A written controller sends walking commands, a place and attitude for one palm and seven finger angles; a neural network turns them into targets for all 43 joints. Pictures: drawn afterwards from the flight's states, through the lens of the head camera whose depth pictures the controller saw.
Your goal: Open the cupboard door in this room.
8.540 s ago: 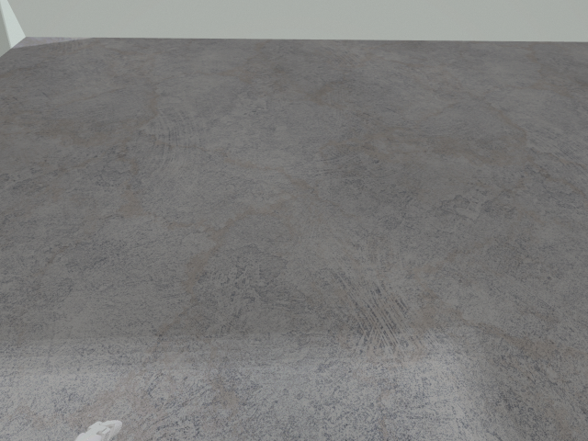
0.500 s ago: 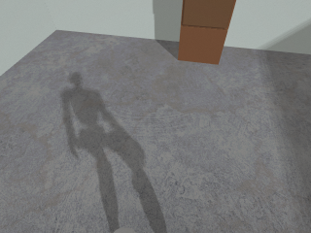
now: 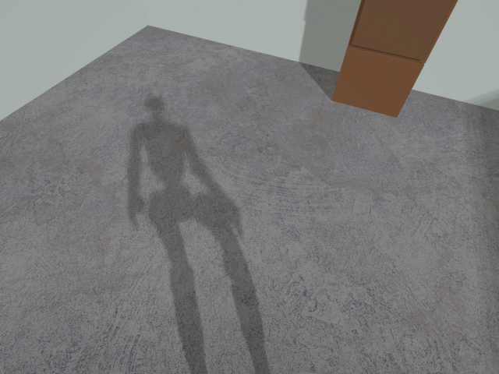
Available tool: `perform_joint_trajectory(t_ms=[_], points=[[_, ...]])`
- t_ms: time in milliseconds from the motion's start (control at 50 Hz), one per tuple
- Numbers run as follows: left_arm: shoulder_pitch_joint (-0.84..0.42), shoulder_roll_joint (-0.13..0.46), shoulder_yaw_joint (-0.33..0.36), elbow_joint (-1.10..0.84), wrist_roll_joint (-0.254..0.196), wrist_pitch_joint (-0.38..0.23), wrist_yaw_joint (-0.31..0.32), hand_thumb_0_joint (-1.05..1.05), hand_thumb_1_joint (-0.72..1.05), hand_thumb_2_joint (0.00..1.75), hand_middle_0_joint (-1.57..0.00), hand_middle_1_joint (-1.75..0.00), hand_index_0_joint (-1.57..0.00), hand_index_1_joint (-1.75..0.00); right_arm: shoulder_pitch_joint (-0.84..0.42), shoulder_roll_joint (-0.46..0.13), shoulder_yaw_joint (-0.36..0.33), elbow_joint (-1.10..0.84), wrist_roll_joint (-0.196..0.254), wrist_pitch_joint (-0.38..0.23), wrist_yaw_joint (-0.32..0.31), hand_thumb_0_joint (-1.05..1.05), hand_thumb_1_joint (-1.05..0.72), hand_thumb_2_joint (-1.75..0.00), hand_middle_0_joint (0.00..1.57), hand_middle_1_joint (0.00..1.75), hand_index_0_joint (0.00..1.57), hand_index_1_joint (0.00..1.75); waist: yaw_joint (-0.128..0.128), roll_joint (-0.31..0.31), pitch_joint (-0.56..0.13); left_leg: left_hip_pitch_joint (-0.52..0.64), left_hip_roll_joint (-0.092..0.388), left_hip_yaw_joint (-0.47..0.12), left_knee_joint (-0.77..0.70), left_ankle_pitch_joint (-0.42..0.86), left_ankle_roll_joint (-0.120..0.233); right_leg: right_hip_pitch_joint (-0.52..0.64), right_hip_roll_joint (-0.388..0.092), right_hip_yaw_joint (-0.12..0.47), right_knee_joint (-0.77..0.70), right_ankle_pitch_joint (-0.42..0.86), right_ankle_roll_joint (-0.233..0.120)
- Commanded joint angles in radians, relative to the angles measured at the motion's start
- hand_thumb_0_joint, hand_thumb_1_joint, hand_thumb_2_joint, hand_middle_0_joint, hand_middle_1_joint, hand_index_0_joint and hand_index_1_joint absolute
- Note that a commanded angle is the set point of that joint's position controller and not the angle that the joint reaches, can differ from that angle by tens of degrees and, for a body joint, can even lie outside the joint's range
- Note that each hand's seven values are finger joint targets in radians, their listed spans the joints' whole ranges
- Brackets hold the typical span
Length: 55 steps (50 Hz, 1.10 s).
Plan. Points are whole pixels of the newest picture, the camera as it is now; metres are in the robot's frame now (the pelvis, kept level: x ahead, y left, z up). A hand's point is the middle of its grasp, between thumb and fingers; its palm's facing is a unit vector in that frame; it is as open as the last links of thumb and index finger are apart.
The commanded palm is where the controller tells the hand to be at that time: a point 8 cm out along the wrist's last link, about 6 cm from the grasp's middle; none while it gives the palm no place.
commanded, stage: turn or walk to find it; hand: left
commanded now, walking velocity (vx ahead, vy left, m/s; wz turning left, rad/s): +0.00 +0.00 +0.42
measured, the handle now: out of the picture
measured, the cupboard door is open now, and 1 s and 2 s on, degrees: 0 0 0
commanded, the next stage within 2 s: none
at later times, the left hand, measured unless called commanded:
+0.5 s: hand out of the picture -0.03 +0.15 -0.16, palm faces +0.26 -0.93 -0.25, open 7.3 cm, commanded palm none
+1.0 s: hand out of the picture -0.06 +0.23 -0.16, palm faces +0.43 -0.87 -0.26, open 7.3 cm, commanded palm none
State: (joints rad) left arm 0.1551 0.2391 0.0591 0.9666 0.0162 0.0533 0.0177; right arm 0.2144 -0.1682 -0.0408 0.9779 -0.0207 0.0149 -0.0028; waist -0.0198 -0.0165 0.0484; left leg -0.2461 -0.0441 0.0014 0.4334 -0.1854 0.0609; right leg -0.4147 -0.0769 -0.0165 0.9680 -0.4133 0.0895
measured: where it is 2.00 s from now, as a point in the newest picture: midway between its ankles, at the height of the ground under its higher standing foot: outside the picture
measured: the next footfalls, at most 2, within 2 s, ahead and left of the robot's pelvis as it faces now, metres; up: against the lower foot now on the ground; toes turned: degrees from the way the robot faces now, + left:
right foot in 0.18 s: +0.02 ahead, -0.14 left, +0.00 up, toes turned +2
left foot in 0.64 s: -0.06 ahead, +0.11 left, +0.00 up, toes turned +22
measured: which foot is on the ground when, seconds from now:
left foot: down 0.00-0.18, up 0.20-0.62, down 0.64-1.00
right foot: up 0.00-0.16, down 0.18-0.64, up 0.66-1.00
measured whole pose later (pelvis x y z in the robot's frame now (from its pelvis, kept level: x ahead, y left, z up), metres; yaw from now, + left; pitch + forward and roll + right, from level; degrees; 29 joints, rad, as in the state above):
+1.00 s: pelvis -0.06 +0.00 +0.00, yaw +25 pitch +0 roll +0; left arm 0.14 0.25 0.05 0.94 0.01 0.05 0.02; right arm 0.19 -0.18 -0.04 0.96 -0.02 0.02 0.00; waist -0.01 -0.01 0.07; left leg -0.21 -0.05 -0.04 0.45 -0.24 0.04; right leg -0.41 -0.08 -0.02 0.93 -0.44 0.09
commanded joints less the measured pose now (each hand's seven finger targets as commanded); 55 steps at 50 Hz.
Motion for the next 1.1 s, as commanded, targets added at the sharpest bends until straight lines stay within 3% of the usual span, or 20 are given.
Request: perform_joint_trajectory(t_ms=[0, 80, 120, 140, 160, 180, 220, 260, 360, 500, 580, 600, 620, 640, 700, 740, 820, 920, 1040, 1080], points=[[-0.020, 0.043, 0.010, -0.089, -0.005, -0.019, 0.007, 0.00, 0.90, 0.90, -0.20, -0.30, -0.20, -0.30, 0.050, -0.219, -0.060, -0.051, -0.008, -0.002, -0.014, 0.00, -0.90, -0.90, 0.20, 0.30, 0.20, 0.30, -0.018, 0.156, -0.072, 0.098, 0.288, -0.329, -0.122, 0.223, 0.123, -0.030, 0.013, 0.009, -0.124, -0.034, -0.015], [0.046, 0.046, 0.013, -0.081, -0.010, -0.027, 0.009, 0.00, 0.90, 0.90, -0.20, -0.30, -0.20, -0.30, 0.012, -0.224, -0.067, -0.070, -0.010, 0.006, -0.007, 0.00, -0.90, -0.90, 0.20, 0.30, 0.20, 0.30, 0.012, 0.155, -0.077, -0.019, 0.245, -0.354, -0.099, 0.174, 0.099, 0.141, 0.048, -0.013, -0.327, 0.032, -0.035], [0.114, 0.065, 0.018, -0.066, -0.008, -0.036, 0.013, 0.00, 0.90, 0.90, -0.20, -0.30, -0.20, -0.30, -0.007, -0.211, -0.067, -0.082, 0.000, 0.010, -0.003, 0.00, -0.90, -0.90, 0.20, 0.30, 0.20, 0.30, 0.045, 0.116, -0.106, -0.116, 0.182, -0.314, -0.034, 0.073, 0.042, 0.311, 0.032, -0.020, -0.545, 0.185, -0.044], [0.137, 0.118, 0.028, -0.067, 0.002, -0.045, 0.018, 0.00, 0.90, 0.90, -0.20, -0.30, -0.20, -0.30, -0.005, -0.170, -0.063, -0.088, 0.007, 0.012, 0.002, 0.00, -0.90, -0.90, 0.20, 0.30, 0.20, 0.30, 0.055, -0.020, -0.100, -0.239, 0.106, -0.243, 0.081, -0.053, -0.012, 0.407, -0.083, 0.092, -0.653, 0.145, -0.078], [0.140, 0.197, 0.044, -0.079, 0.015, -0.051, 0.023, 0.00, 0.90, 0.90, -0.20, -0.30, -0.20, -0.30, -0.005, -0.109, -0.052, -0.114, 0.009, 0.011, 0.004, 0.00, -0.90, -0.90, 0.20, 0.30, 0.20, 0.30, 0.062, -0.269, -0.077, -0.387, -0.028, -0.069, 0.309, -0.278, -0.080, 0.418, -0.326, 0.364, -0.734, 0.086, -0.181], [0.102, 0.207, 0.038, -0.104, 0.005, -0.046, 0.023, 0.00, 0.90, 0.90, -0.20, -0.30, -0.20, -0.30, -0.033, -0.162, -0.067, -0.118, -0.002, 0.021, 0.003, 0.00, -0.90, -0.90, 0.20, 0.30, 0.20, 0.30, 0.064, -0.224, -0.045, -0.347, -0.008, -0.076, 0.520, -0.363, -0.083, 0.246, -0.409, 0.380, -0.764, 0.100, -0.247], [-0.027, 0.145, 0.035, -0.132, 0.000, -0.052, 0.023, 0.00, 0.90, 0.90, -0.20, -0.30, -0.20, -0.30, 0.009, -0.171, -0.077, -0.076, -0.009, 0.048, 0.014, 0.00, -0.90, -0.90, 0.20, 0.30, 0.20, 0.30, 0.000, -0.171, 0.032, -0.300, 0.033, -0.095, 0.720, -0.255, -0.086, 0.078, -0.304, 0.257, -0.797, -0.027, -0.220], [-0.064, 0.103, 0.016, -0.136, 0.000, -0.059, 0.019, 0.00, 0.90, 0.90, -0.20, -0.30, -0.20, -0.30, 0.060, -0.149, -0.069, -0.047, -0.009, 0.049, 0.021, 0.00, -0.90, -0.90, 0.20, 0.30, 0.20, 0.30, -0.035, -0.108, 0.046, -0.301, 0.052, -0.061, 0.773, -0.168, -0.102, 0.106, -0.224, 0.102, -0.734, 0.152, -0.187], [0.080, 0.106, 0.014, -0.087, 0.003, -0.069, 0.017, 0.00, 0.90, 0.90, -0.20, -0.30, -0.20, -0.30, 0.012, -0.139, -0.055, -0.052, -0.002, 0.044, 0.019, 0.00, -0.90, -0.90, 0.20, 0.30, 0.20, 0.30, 0.023, -0.147, -0.017, -0.324, 0.070, -0.026, 0.687, -0.166, -0.138, 0.296, -0.220, 0.029, -0.665, 0.401, -0.197], [0.147, 0.174, 0.035, -0.050, 0.017, -0.057, 0.013, 0.00, 0.90, 0.90, -0.20, -0.30, -0.20, -0.30, -0.079, -0.122, -0.032, -0.075, 0.011, 0.028, 0.014, 0.00, -0.90, -0.90, 0.20, 0.30, 0.20, 0.30, 0.072, -0.191, -0.059, -0.185, 0.076, 0.056, 0.355, -0.283, -0.127, 0.347, -0.280, -0.001, -0.575, 0.596, -0.237], [0.109, 0.174, 0.038, -0.044, 0.004, -0.045, 0.010, 0.00, 0.90, 0.90, -0.20, -0.30, -0.20, -0.30, 0.016, -0.146, -0.033, -0.050, 0.011, 0.007, 0.012, 0.00, -0.90, -0.90, 0.20, 0.30, 0.20, 0.30, 0.010, -0.128, -0.110, 0.064, 0.067, 0.079, -0.010, -0.014, -0.102, 0.256, -0.237, -0.096, -0.410, 0.537, -0.139], [0.118, 0.135, 0.033, -0.057, -0.005, -0.039, 0.009, 0.00, 0.90, 0.90, -0.20, -0.30, -0.20, -0.30, 0.057, -0.212, -0.047, -0.045, 0.007, -0.005, 0.011, 0.00, -0.90, -0.90, 0.20, 0.30, 0.20, 0.30, -0.011, 0.048, -0.153, 0.210, 0.186, -0.063, -0.089, 0.156, -0.063, 0.122, -0.172, -0.149, -0.255, 0.349, -0.081], [0.097, 0.066, 0.013, -0.094, -0.008, -0.033, 0.003, 0.00, 0.90, 0.90, -0.20, -0.30, -0.20, -0.30, 0.090, -0.305, -0.069, -0.046, 0.001, -0.007, 0.004, 0.00, -0.90, -0.90, 0.20, 0.30, 0.20, 0.30, -0.030, 0.332, -0.124, 0.286, 0.416, -0.354, -0.098, 0.507, 0.048, -0.133, -0.049, -0.161, -0.073, -0.165, -0.014], [0.040, 0.081, 0.005, -0.106, 0.001, -0.021, 0.010, 0.00, 0.90, 0.90, -0.20, -0.30, -0.20, -0.30, 0.120, -0.323, -0.070, -0.032, 0.004, 0.005, 0.001, 0.00, -0.90, -0.90, 0.20, 0.30, 0.20, 0.30, -0.051, 0.253, -0.113, 0.204, 0.456, -0.315, -0.090, 0.528, 0.107, -0.101, -0.048, -0.073, 0.040, -0.224, -0.027], [0.008, 0.089, 0.021, -0.076, 0.000, -0.013, 0.001, 0.00, 0.90, 0.90, -0.20, -0.30, -0.20, -0.30, 0.002, -0.240, -0.046, -0.051, -0.003, -0.001, -0.021, 0.00, -0.90, -0.90, 0.20, 0.30, 0.20, 0.30, -0.013, 0.248, -0.019, 0.109, 0.327, -0.233, -0.100, 0.460, 0.091, -0.134, -0.048, -0.005, 0.148, -0.063, -0.025], [0.048, 0.087, 0.021, -0.057, -0.001, -0.019, -0.007, 0.00, 0.90, 0.90, -0.20, -0.30, -0.20, -0.30, -0.027, -0.225, -0.038, -0.066, 0.001, -0.009, -0.022, 0.00, -0.90, -0.90, 0.20, 0.30, 0.20, 0.30, 0.014, 0.194, -0.042, 0.143, 0.285, -0.179, -0.088, 0.493, 0.077, -0.131, -0.036, -0.014, 0.166, -0.003, -0.015], [0.027, 0.086, 0.015, -0.064, -0.001, -0.021, -0.003, 0.00, 0.90, 0.90, -0.20, -0.30, -0.20, -0.30, 0.019, -0.225, -0.044, -0.064, 0.004, -0.015, -0.021, 0.00, -0.90, -0.90, 0.20, 0.30, 0.20, 0.30, -0.002, 0.121, -0.085, 0.213, 0.279, -0.197, -0.078, 0.544, 0.092, -0.140, -0.024, -0.001, 0.128, 0.023, 0.003], [-0.042, 0.066, 0.009, -0.107, -0.005, -0.023, 0.002, 0.00, 0.90, 0.90, -0.20, -0.30, -0.20, -0.30, 0.050, -0.230, -0.054, -0.062, -0.003, -0.009, -0.018, 0.00, -0.90, -0.90, 0.20, 0.30, 0.20, 0.30, -0.024, 0.133, -0.081, 0.207, 0.289, -0.274, -0.061, 0.539, 0.121, -0.107, -0.003, 0.005, -0.023, -0.033, 0.004], [0.033, 0.065, 0.009, -0.102, -0.012, -0.035, 0.005, 0.00, 0.90, 0.90, -0.20, -0.30, -0.20, -0.30, -0.008, -0.233, -0.062, -0.081, -0.006, 0.003, -0.012, 0.00, -0.90, -0.90, 0.20, 0.30, 0.20, 0.30, 0.020, 0.159, -0.087, 0.047, 0.238, -0.317, -0.010, 0.430, 0.091, 0.140, 0.046, -0.024, -0.354, 0.068, -0.022], [0.100, 0.100, 0.018, -0.084, -0.007, -0.052, 0.009, 0.00, 0.90, 0.90, -0.20, -0.30, -0.20, -0.30, -0.010, -0.200, -0.061, -0.084, 0.005, 0.003, -0.006, 0.00, -0.90, -0.90, 0.20, 0.30, 0.20, 0.30, 0.052, 0.068, -0.114, -0.097, 0.161, -0.270, 0.080, 0.205, 0.014, 0.355, -0.010, 0.005, -0.587, 0.264, -0.031]])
